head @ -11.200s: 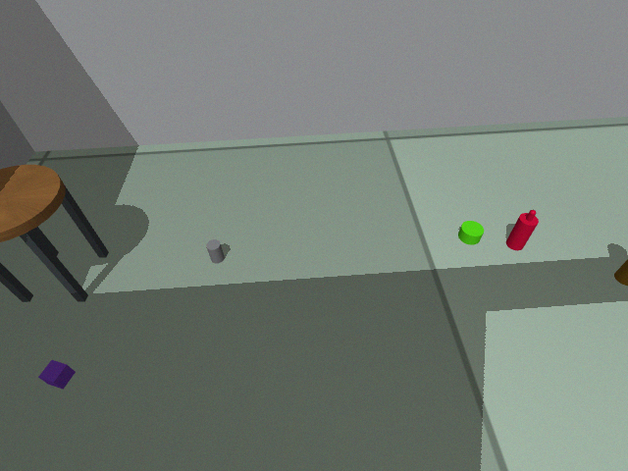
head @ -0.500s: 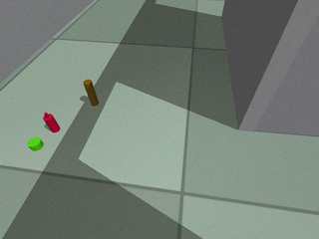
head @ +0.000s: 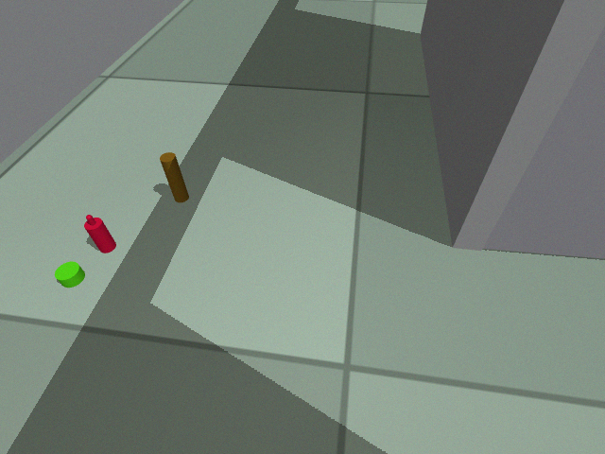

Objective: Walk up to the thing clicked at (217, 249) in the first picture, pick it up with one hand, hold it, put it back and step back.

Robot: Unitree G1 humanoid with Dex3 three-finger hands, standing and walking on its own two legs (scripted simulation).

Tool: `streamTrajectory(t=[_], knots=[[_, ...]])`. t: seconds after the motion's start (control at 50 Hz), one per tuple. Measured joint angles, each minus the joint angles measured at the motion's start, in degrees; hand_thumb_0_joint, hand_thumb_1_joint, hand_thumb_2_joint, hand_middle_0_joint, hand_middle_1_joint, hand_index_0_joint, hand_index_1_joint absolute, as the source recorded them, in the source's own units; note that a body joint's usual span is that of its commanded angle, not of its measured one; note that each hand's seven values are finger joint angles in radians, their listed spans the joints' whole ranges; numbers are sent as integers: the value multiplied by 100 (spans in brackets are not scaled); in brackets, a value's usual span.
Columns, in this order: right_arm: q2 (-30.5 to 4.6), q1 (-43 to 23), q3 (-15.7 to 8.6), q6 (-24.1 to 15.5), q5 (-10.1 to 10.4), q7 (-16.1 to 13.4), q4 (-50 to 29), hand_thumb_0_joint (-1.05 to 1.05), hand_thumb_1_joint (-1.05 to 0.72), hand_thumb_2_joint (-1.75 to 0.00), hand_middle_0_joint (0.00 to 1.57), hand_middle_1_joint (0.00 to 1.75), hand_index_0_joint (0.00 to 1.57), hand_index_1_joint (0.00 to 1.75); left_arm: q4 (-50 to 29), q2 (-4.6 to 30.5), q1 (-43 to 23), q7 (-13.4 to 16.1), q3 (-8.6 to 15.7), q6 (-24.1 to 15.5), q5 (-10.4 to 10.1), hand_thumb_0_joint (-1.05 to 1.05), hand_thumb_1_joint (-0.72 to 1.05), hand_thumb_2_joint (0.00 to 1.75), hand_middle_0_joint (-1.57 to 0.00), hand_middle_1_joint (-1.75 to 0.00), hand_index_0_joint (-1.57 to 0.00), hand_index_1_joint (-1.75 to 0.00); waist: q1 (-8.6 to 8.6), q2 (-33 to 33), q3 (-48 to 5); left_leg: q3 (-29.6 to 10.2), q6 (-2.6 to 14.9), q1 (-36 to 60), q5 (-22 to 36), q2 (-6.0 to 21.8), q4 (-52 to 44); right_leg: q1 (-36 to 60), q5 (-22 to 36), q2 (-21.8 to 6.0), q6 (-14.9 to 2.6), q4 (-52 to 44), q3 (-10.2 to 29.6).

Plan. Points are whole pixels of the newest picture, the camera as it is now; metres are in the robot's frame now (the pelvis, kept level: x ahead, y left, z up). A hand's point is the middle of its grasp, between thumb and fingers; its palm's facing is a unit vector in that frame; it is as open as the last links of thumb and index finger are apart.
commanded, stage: stand
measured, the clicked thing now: out of the picture -0.14 +1.13 -0.74
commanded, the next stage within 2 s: walk up in 0.28 s
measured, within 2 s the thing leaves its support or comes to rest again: neither
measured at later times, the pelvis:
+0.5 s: pelvis +0.03 +0.02 -0.01, yaw +1 degrees
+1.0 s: pelvis +0.22 +0.01 -0.02, yaw -4 degrees
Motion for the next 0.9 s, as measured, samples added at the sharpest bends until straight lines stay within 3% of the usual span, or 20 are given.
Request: streamTrajectory(t=[0.28,0.36,0.4,0.44,0.52,0.54,0.56,0.58,0.62,0.66,0.72,0.82,0.9], knots=[[-14,33,-11,-9,-10,9,20,1,-91,-90,20,29,20,30,-29,7,-9,-10,-12,-1,5,1,90,90,-20,-30,-20,-30,-12,-19,5,17,6,-30,22,-10,-18,-53,4,-12,6,23,16],[-61,332,-213,-52,-146,189,-169,1,-91,-90,20,29,21,30,-240,51,276,-201,201,-68,108,1,90,90,-20,-30,-20,-30,34,-18,-207,46,315,-273,-1188,-31,658,-236,-1020,15,-220,549,34],[-149,473,-301,-43,-194,229,-241,1,-91,-90,20,30,21,30,-352,91,429,-244,285,-129,137,1,90,90,-21,-30,-20,-30,55,3,-292,189,353,-528,-1410,-9,1231,-198,-902,10,-282,516,-3],[-246,526,-378,-52,-217,243,-287,1,-91,-90,20,30,21,30,-478,151,541,-249,354,-207,160,1,90,90,-21,-30,-20,-30,134,-21,-206,400,336,-812,-1432,17,1788,-66,-347,-51,-269,363,-9],[-430,540,-513,-135,-203,322,-456,1,-91,-90,20,29,20,30,-592,261,825,-277,404,-172,195,1,90,90,-21,-30,-20,-30,251,69,-50,494,349,-1054,-1375,195,1575,188,-609,-67,-99,370,-22],[-435,550,-552,-189,-195,342,-530,1,-91,-90,20,29,20,30,-590,328,889,-290,408,-119,196,1,90,90,-21,-30,-20,-30,248,25,-27,539,322,-997,-1004,204,1350,172,-774,-106,-81,558,-4],[-415,558,-590,-263,-195,342,-611,1,-91,-90,20,29,20,30,-583,408,946,-293,416,-58,195,1,90,90,-21,-30,-20,-30,239,-91,7,632,286,-928,-448,144,1262,73,-1037,-198,-154,929,55],[-383,565,-629,-346,-220,319,-703,1,-91,-90,20,29,20,30,-562,468,987,-274,424,2,192,1,90,90,-21,-30,-20,-30,217,-209,38,733,264,-907,-270,80,1337,-162,-1370,-214,-253,1602,231],[-281,622,-651,-428,-229,270,-827,1,-91,-90,20,29,20,30,-500,518,1030,-224,412,111,143,1,90,90,-20,-30,-20,-30,87,-338,23,815,276,-813,-505,23,1414,-753,-1592,68,-358,3035,595],[-202,735,-611,-402,-186,260,-858,1,-91,-90,20,29,20,30,-518,540,1043,-230,361,121,81,1,90,90,-20,-30,-20,-30,-7,-392,-24,830,319,-564,-573,11,1169,-1242,-1351,230,-397,3814,576],[-123,929,-533,-384,-131,243,-903,1,-91,-90,20,29,21,30,-627,547,1028,-287,340,-10,32,1,90,90,-20,-30,-20,-30,-32,-461,-21,907,312,-65,-500,-12,641,-1755,-811,149,-326,3927,444],[-65,1208,-466,-440,-79,240,-1014,1,-91,-90,20,30,21,30,-812,517,898,-392,310,-57,40,1,90,90,-20,-30,-20,-30,-96,-464,66,1008,319,624,-570,-65,80,-2250,-241,-132,-110,3099,424],[-102,1328,-440,-418,-67,263,-1112,1,-90,-90,21,30,21,30,-965,446,712,-475,289,-64,67,1,90,90,-20,-30,-20,-30,-121,-355,175,1124,243,1017,-834,-44,-30,-2358,149,-357,-114,2153,204]])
